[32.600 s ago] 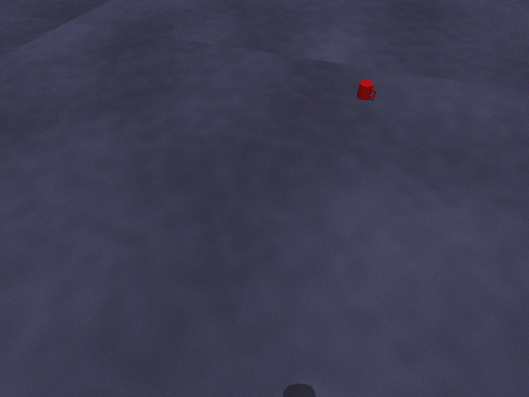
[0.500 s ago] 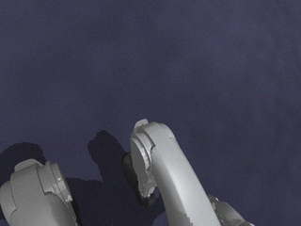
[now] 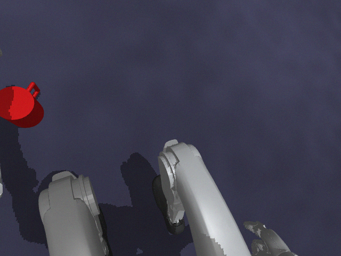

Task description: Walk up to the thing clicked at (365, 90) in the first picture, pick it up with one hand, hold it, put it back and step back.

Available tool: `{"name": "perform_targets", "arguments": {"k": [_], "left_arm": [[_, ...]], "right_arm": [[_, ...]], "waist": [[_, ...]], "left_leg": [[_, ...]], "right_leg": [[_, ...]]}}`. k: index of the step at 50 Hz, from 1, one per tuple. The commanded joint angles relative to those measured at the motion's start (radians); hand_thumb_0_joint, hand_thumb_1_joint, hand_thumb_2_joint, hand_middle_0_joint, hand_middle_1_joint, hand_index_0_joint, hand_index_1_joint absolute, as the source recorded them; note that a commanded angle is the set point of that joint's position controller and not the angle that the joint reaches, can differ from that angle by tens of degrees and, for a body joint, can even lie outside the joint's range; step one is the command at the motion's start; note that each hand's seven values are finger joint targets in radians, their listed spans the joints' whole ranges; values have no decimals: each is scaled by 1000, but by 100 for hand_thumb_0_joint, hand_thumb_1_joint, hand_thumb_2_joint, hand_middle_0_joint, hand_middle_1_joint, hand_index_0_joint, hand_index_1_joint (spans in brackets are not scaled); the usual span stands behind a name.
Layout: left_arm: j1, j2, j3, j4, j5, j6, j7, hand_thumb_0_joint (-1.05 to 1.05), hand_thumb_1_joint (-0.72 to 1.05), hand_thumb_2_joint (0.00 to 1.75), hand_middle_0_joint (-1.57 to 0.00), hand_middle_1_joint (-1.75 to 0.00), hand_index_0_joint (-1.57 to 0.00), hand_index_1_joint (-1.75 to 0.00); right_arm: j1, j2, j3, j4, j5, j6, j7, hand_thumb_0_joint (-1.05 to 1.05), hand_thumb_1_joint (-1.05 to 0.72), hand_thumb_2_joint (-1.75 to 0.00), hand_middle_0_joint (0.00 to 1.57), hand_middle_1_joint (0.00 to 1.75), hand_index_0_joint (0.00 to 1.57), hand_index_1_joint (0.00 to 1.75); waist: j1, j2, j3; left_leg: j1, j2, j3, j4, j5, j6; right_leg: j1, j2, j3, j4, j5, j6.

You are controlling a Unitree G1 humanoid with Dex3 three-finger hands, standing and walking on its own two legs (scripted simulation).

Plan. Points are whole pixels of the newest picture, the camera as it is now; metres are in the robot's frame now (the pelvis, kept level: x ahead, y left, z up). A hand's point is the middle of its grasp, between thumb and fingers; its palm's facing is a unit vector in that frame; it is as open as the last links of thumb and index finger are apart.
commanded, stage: withdraw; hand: left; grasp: from above
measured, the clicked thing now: (24, 103) +0.55 +0.27 -0.32
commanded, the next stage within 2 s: home in 0.18 s
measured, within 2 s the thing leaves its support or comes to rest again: neither
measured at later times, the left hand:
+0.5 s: hand out of the picture +0.52 +0.31 -0.13, palm faces -0.44 -0.13 -0.89, open 12.2 cm
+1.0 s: hand out of the picture +0.34 +0.27 +0.07, palm faces -0.16 -0.77 -0.61, open 7.4 cm
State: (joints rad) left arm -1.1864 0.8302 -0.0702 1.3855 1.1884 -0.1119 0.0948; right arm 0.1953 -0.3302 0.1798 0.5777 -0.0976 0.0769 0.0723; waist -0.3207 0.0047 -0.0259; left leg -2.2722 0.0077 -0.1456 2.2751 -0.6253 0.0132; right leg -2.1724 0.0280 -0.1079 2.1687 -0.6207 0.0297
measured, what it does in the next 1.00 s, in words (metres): rises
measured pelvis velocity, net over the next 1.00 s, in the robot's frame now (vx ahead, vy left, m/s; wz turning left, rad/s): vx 0.02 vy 0.00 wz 0.12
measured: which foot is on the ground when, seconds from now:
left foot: down 0.00-1.00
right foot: down 0.00-1.00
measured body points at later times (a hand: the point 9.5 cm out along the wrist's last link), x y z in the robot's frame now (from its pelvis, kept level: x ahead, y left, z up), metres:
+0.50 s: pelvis +0.01 +0.00 +0.00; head +0.26 +0.07 +0.36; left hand +0.54 +0.31 -0.08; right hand +0.04 -0.26 -0.10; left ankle +0.09 +0.12 -0.33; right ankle +0.12 -0.12 -0.33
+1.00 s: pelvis +0.02 +0.00 +0.17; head +0.17 +0.05 +0.60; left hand +0.35 +0.31 +0.10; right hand +0.23 -0.22 +0.07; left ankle +0.09 +0.12 -0.33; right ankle +0.12 -0.12 -0.33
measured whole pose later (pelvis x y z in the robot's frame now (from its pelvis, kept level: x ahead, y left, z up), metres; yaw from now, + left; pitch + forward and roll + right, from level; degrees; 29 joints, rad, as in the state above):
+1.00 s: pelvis +0.02 +0.00 +0.17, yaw +7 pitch +30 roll -6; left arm -0.29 0.43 0.01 0.53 0.37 0.18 0.04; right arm 0.10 -0.25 0.02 0.57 0.03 0.00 -0.01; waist -0.08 0.04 -0.20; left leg -1.64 0.01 -0.08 1.73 -0.61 0.01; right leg -1.57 0.01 -0.06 1.66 -0.61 0.02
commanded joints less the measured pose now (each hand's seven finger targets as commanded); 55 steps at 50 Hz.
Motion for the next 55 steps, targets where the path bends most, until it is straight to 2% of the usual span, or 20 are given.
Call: {"name": "perform_targets", "arguments": {"k": [1, 4, 6, 7, 9, 13, 15, 16, 19, 21, 26, 28, 30, 32, 34, 37, 42, 46, 47, 55], "left_arm": [[-385, 256, 64, -126, 29, -25, 105, 0, -46, 95, -14, -95, -14, -95], [-415, 324, 116, -148, 51, -28, 155, 0, -48, 96, -12, -96, -12, -96], [-473, 346, 127, -204, 61, -26, 172, 0, -48, 95, -14, -95, -13, -95], [-458, 359, 145, -197, 60, -18, 178, 0, -49, 96, -13, -96, -13, -96], [-454, 350, 143, -217, 53, -2, 179, 0, -49, 96, -13, -95, -13, -95], [-387, 339, 136, -215, 35, 32, 140, 0, -44, 93, -18, -91, -17, -91], [-306, 276, 104, -157, 19, 46, 106, 0, -34, 95, -25, -83, -23, -83], [-304, 257, 93, -196, 7, 44, 88, 0, -26, 98, -26, -75, -23, -75], [-228, 292, 131, -260, -31, 47, 41, 0, -2, 92, -24, -60, -22, -62], [-180, 272, 147, -328, -74, 44, 13, 0, 14, 90, -23, -52, -21, -53], [-39, 248, 226, -613, -214, 41, -29, 0, 53, 84, -20, -35, -19, -36], [-4, 193, 232, -747, -296, 58, -33, 0, 65, 82, -19, -31, -19, -31], [118, 94, 202, -721, -373, 90, -36, 0, 78, 86, -19, -30, -19, -30], [183, 49, 193, -794, -434, 112, -46, 0, 89, 91, -20, -31, -20, -31], [240, -3, 173, -877, -495, 137, -59, 0, 91, 93, -21, -32, -21, -32], [335, -89, 137, -930, -585, 174, -68, 0, 90, 90, -20, -30, -20, -30], [511, -138, 150, -992, -708, 222, -51, 0, 90, 90, -20, -30, -20, -30], [615, -202, 153, -1058, -806, 251, -27, 0, 90, 91, -20, -31, -20, -31], [683, -233, 148, -1015, -826, 265, -24, 0, 90, 91, -20, -31, -20, -31], [915, -306, 180, -1215, -1037, 324, 8, 0, 90, 90, -20, -30, -20, -30]], "right_arm": [[197, -222, -61, -3, -16, -7, -16, 0, -90, -90, 20, 30, 20, 30], [209, -246, -68, -8, -22, -22, -15, 0, -90, -90, 20, 30, 20, 30], [215, -244, -70, -13, -25, -26, -11, 0, -91, -90, 20, 30, 20, 30], [221, -261, -81, -10, -21, -28, -12, 0, -91, -90, 20, 30, 20, 30], [234, -247, -81, -11, -24, -33, -6, 0, -91, -90, 20, 30, 20, 30], [254, -245, -92, 11, -17, -23, -1, 0, -91, -90, 20, 30, 20, 30], [262, -240, -94, 29, -15, -15, -2, 0, -88, -89, 20, 30, 20, 30], [267, -236, -95, 30, -14, -12, -1, 0, -88, -89, 20, 30, 20, 30], [277, -250, -119, 16, -4, -2, -2, 0, -89, -90, 20, 30, 20, 30], [271, -245, -138, -4, 4, 7, 0, 0, -89, -90, 20, 30, 20, 30], [241, -227, -206, -31, 41, 20, 0, 0, -90, -90, 20, 30, 20, 30], [225, -195, -222, -40, 60, 25, -1, 0, -90, -90, 20, 30, 20, 30], [197, -174, -229, -24, 70, 23, -9, 0, -90, -90, 20, 30, 20, 30], [183, -160, -236, -18, 79, 17, -16, 0, -90, -90, 20, 30, 20, 30], [155, -154, -250, -28, 89, 10, -24, 0, -90, -90, 20, 30, 20, 30], [117, -141, -254, -37, 102, -8, -38, 0, -90, -90, 20, 30, 20, 30], [55, -115, -244, -58, 119, -54, -69, 0, -90, -90, 20, 30, 20, 30], [12, -91, -235, -74, 129, -98, -94, 0, -90, -90, 20, 30, 20, 30], [2, -88, -231, -73, 132, -109, -100, 0, -90, -90, 20, 30, 20, 30], [-45, -50, -214, -118, 140, -174, -147, 0, -90, -90, 20, 30, 20, 30]], "waist": [[-39, 354, -628], [-31, 404, -678], [-35, 474, -760], [-23, 478, -756], [-35, 479, -791], [-11, 449, -819], [-28, 391, -701], [-29, 369, -714], [24, 369, -738], [39, 358, -773], [153, 422, -961], [162, 401, -987], [145, 303, -864], [162, 279, -853], [172, 293, -847], [165, 237, -757], [197, 191, -697], [206, 173, -660], [207, 149, -615], [231, 118, -578]], "left_leg": [[468, 1, 63, -203, 76, 10], [507, -1, 65, -190, 94, 3], [561, 4, 63, -187, 117, -1], [572, 0, 64, -185, 131, -3], [575, 3, 72, -182, 131, 1], [541, 0, 85, -180, 144, 9], [479, -2, 84, -178, 132, 12], [481, -1, 78, -181, 132, 13], [524, -8, 75, -208, 178, 4], [553, -9, 78, -223, 189, 5], [774, -14, 63, -327, 277, -2], [798, -11, 62, -382, 235, 9], [743, -5, 63, -409, 165, 20], [772, -1, 54, -462, 138, 23], [835, 9, 36, -531, 107, 21], [875, 17, 18, -622, 47, 19], [985, 14, 15, -740, 33, 12], [1059, 9, 32, -818, 52, 10], [1072, 8, 26, -845, 46, 8], [1264, 4, 51, -1021, 82, 11]], "right_leg": [[284, 37, -56, -163, 116, -74], [281, 31, -64, -142, 131, -77], [284, 34, -68, -118, 161, -76], [265, 28, -70, -121, 167, -79], [308, 30, -66, -129, 172, -75], [344, 33, -56, -152, 182, -75], [311, 31, -63, -166, 164, -76], [320, 34, -66, -168, 164, -76], [343, 26, -62, -184, 181, -87], [376, 24, -57, -209, 184, -86], [411, 9, -27, -248, 224, -90], [449, 11, -10, -289, 209, -80], [452, 14, -5, -337, 174, -73], [496, 12, 1, -376, 163, -68], [519, 8, 1, -411, 149, -64], [557, 5, 2, -480, 122, -59], [681, 0, 16, -590, 118, -54], [784, -3, 34, -689, 119, -56], [797, -4, 38, -710, 111, -56], [1068, -5, 72, -931, 132, -52]]}}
